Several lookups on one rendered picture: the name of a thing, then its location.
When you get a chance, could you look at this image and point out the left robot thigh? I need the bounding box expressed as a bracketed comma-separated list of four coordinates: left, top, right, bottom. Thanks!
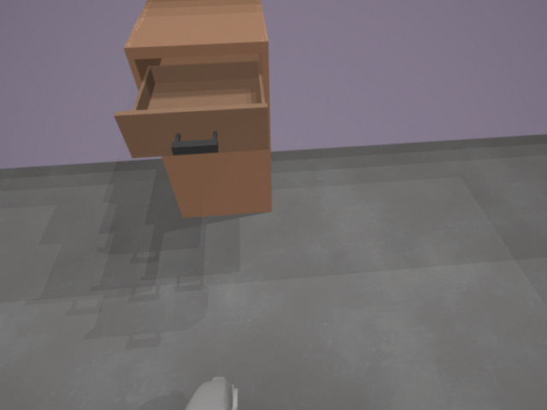
[185, 380, 238, 410]

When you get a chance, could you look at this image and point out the handle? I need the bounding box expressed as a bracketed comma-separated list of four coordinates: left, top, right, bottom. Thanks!
[171, 132, 218, 155]

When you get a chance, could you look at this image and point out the drawer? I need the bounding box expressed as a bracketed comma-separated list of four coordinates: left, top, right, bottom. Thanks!
[114, 61, 269, 158]

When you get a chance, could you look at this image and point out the cabinet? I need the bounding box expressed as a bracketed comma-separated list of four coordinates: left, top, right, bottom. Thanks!
[124, 0, 272, 218]

